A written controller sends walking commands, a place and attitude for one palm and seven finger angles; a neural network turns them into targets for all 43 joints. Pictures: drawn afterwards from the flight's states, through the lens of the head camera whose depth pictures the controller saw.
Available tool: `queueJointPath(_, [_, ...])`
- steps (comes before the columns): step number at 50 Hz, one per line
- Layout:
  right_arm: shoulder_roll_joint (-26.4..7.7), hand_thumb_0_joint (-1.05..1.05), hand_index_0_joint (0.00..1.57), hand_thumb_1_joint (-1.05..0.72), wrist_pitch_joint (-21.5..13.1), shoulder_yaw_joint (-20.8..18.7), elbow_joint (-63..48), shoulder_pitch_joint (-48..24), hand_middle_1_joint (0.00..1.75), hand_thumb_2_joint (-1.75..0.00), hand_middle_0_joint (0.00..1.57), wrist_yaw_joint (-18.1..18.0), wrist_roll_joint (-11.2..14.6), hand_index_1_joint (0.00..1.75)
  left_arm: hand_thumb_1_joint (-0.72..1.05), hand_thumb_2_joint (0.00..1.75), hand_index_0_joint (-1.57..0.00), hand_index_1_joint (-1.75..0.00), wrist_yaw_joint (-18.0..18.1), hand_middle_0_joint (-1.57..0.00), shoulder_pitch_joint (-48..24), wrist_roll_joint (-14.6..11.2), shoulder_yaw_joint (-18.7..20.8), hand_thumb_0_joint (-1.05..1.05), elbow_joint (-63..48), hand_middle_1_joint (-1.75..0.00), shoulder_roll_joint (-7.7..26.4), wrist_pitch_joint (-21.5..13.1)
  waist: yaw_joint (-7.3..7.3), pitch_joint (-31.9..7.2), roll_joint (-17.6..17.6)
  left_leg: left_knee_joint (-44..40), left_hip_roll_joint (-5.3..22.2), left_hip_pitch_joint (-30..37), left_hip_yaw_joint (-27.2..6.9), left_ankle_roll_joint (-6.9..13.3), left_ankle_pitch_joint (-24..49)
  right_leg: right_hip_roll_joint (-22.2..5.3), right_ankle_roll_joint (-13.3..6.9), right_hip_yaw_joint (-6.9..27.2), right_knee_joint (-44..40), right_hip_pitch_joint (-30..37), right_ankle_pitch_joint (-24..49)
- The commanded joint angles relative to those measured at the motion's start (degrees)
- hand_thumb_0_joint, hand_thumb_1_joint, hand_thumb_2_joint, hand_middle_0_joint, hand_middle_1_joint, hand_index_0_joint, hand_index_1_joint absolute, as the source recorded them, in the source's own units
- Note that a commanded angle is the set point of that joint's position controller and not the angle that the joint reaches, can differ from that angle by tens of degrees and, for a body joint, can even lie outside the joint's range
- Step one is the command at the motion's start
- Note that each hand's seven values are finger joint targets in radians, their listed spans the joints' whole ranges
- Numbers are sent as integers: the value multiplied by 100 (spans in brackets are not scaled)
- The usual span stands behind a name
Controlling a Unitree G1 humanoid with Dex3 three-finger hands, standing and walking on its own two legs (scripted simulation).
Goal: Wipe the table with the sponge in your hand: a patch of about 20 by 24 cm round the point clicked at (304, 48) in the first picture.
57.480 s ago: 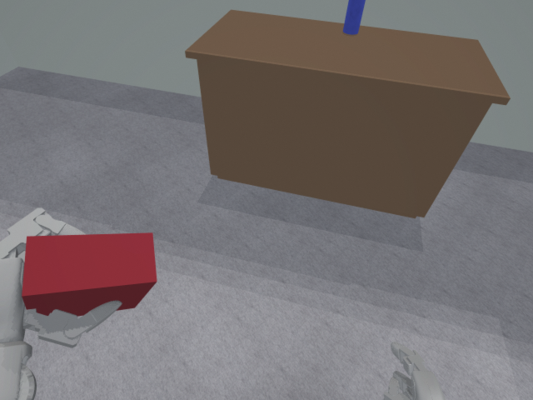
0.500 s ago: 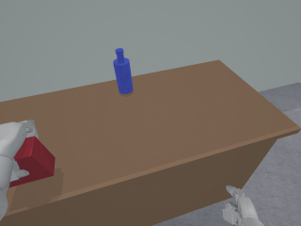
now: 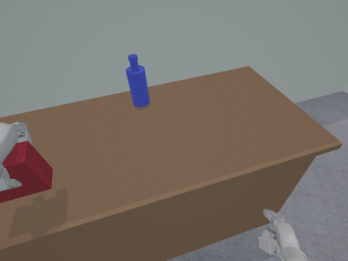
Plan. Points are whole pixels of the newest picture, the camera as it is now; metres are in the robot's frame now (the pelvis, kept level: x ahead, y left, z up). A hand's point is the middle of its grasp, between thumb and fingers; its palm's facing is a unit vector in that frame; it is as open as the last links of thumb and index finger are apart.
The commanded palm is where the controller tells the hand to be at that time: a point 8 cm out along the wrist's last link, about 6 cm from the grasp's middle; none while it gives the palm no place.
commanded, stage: lift the sponge slowly off the table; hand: left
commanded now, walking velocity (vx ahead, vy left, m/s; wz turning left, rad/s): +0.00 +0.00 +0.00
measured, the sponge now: (12, 178) +0.21 +0.40 +0.10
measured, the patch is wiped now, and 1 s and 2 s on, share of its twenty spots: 1.00 1.00 1.00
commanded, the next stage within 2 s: bring the sponge back beside the body in 0.26 s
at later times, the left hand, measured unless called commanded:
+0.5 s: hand (18, 156) +0.24 +0.37 +0.15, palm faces +0.03 -0.04 -1.00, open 9.7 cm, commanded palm +0.19 +0.37 +0.23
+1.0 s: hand (30, 176) +0.21 +0.34 +0.13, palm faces +0.05 -0.09 -0.99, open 9.7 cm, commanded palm +0.17 +0.34 +0.21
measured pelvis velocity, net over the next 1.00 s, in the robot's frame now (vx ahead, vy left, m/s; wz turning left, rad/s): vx -0.01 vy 0.02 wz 0.00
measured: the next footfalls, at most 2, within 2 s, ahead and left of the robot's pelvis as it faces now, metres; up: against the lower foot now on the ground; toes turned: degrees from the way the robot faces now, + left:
none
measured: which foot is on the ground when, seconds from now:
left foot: down 0.00-1.00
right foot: down 0.00-1.00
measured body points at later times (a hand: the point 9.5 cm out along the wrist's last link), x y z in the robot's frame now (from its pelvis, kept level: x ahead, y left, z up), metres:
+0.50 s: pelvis +0.00 +0.02 +0.00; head -0.01 -0.01 +0.45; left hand +0.23 +0.37 +0.21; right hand +0.24 -0.17 -0.08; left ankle +0.03 +0.09 -0.74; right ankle +0.01 -0.11 -0.74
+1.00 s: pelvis -0.01 +0.02 +0.00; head -0.03 -0.01 +0.45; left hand +0.20 +0.34 +0.18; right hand +0.26 -0.16 -0.06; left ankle +0.03 +0.09 -0.74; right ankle +0.01 -0.11 -0.74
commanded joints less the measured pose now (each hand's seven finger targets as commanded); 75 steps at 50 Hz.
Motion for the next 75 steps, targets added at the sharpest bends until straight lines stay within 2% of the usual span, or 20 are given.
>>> queueJointPath(1, [-613,0,20,-90,-327,-186,-1071,-1270,30,-90,20,-68,23,30,10,130,-120,-160,113,-120,-1432,61,1087,0,-1202,-160,2028,-38,23,-966,105,-343,11,379,-263,63,806,-168,-319,425,-379,-19,371])
queueJointPath(4, [-616,0,20,-90,-328,-212,-1043,-1101,30,-90,20,-131,-17,30,10,130,-120,-160,121,-120,-1411,42,1210,0,-1090,-160,2113,-173,54,-968,-87,-305,4,371,-239,77,835,-220,-282,247,-370,9,372])
queueJointPath(6, [-591,0,20,-90,-384,-198,-1062,-1191,30,-90,20,-137,16,30,10,130,-120,-160,169,-120,-1843,93,1323,0,-1441,-160,2323,-261,37,-1083,300,-342,7,511,-314,55,812,-161,-345,426,-397,-12,278])
queueJointPath(9, [-557,0,20,-90,-397,-222,-999,-1087,30,-90,20,-169,-15,30,10,130,-120,-160,262,-120,-1912,95,1118,0,-1244,-160,2052,-279,20,-949,416,-383,33,511,-321,18,826,-190,-336,218,-412,-65,244])
queueJointPath(11, [-549,0,20,-90,-435,-204,-1023,-1188,30,-90,20,-136,40,30,10,130,-120,-160,263,-120,-1979,125,1046,0,-1301,-160,1966,-206,29,-999,506,-462,47,542,-392,-8,736,-127,-383,383,-423,-84,161])
queueJointPath(14, [-594,0,20,-90,-393,-230,-957,-1111,30,-90,20,-125,1,30,10,130,-120,-160,265,-120,-1892,101,767,0,-988,-160,1684,-41,14,-969,128,-543,101,393,-371,-29,668,-182,-331,173,-384,-50,192])
queueJointPath(16, [-584,0,20,-90,-406,-179,-987,-1270,30,-90,20,-97,42,30,10,130,-120,-160,222,-120,-2097,167,768,0,-1028,-160,1767,89,20,-964,223,-626,101,364,-401,-35,542,-132,-371,335,-387,-79,107])
queueJointPath(20, [-558,0,20,-90,-371,-185,-1058,-1227,30,-90,20,-54,2,30,10,130,-120,-160,163,-120,-1891,195,475,0,-1266,-160,1473,173,66,-1202,164,-672,137,389,-415,-26,659,-185,-322,118,-294,75,247])
queueJointPath(25, [-537,0,20,-90,-332,-167,-1101,-1230,30,-90,20,37,-42,30,10,130,-120,-160,199,-120,-1255,194,803,0,-1664,-160,1620,181,172,-1289,-10,-602,154,394,-412,-10,989,-165,-331,148,-242,200,453])
queueJointPath(31, [-454,0,20,-90,-354,-134,-1183,-1475,30,-90,20,135,-32,30,10,130,-120,-160,495,-120,-1115,169,957,0,-2539,-160,1557,275,234,-1260,563,-596,199,503,-482,-54,1229,-57,-406,366,-209,238,587])
queueJointPath(39, [-502,0,20,-90,-311,-168,-1084,-1446,30,-90,20,110,-16,30,10,130,-120,-160,515,-120,-801,158,220,0,-2312,-160,793,719,112,-892,48,-737,244,345,-501,-62,754,-85,-316,159,-261,-26,287])
queueJointPath(41, [-461,0,20,-90,-358,-107,-1166,-1685,30,-90,20,96,35,30,10,130,-120,-160,462,-120,-960,257,123,0,-2561,-160,772,789,88,-941,225,-774,229,355,-523,-25,580,-19,-368,363,-230,5,212])
queueJointPath(42, [-470,0,20,-90,-365,-117,-1155,-1569,30,-90,20,78,5,30,10,130,-120,-160,450,-120,-1055,302,46,0,-2597,-160,762,788,101,-1060,150,-774,229,326,-499,-10,558,-61,-335,200,-180,81,183])
queueJointPath(47, [-424,0,20,-90,-426,-79,-1176,-1584,30,-90,20,29,-32,30,10,130,-120,-160,503,-120,-1407,515,10,0,-2852,-160,808,653,120,-1199,300,-846,237,332,-546,34,333,-8,-355,236,-76,240,99])
queueJointPath(51, [-401,0,20,-90,-435,-88,-1157,-1638,30,-90,20,100,-47,30,10,130,-120,-160,647,-120,-931,510,287,0,-2841,-160,878,634,219,-1102,452,-840,227,273,-557,22,410,60,-412,481,-115,341,128])
queueJointPath(60, [-452,0,20,-90,-285,-124,-1134,-1715,30,-90,20,193,-37,30,10,130,-120,-160,673,-120,-147,278,-93,0,-2593,-160,300,1100,186,-873,-173,-638,161,226,-267,-7,667,-55,-324,344,-258,72,158])
queueJointPath(66, [-406,0,20,-90,-406,-116,-1257,-1774,30,-90,20,155,-29,30,10,130,-120,-160,678,-120,-255,434,-232,0,-3226,-160,288,957,134,-921,83,-595,151,247,-301,86,375,36,-352,530,-196,88,-77])
queueJointPath(69, [-390,0,20,-90,-434,-157,-1171,-1576,30,-90,20,142,-90,30,10,130,-120,-160,806,-120,-64,524,-235,0,-3138,-160,219,801,150,-924,-93,-507,112,327,-264,71,539,-11,-337,449,-242,76,-86])
queueJointPath(71, [-393,0,20,-90,-481,-165,-1219,-1683,30,-90,20,133,-78,30,10,130,-120,-160,891,-120,-154,558,-101,0,-3330,-160,352,742,169,-880,33,-482,100,357,-277,76,388,27,-390,716,-295,27,-233])
queueJointPath(75, [-380,0,20,-90,-443,-202,-1106,-1596,30,-90,20,158,-103,30,10,130,-120,-160,1064,-120,65,524,-297,0,-3025,-160,27,787,158,-641,42,-440,68,327,-174,15,412,-25,-363,655,-384,-126,-307])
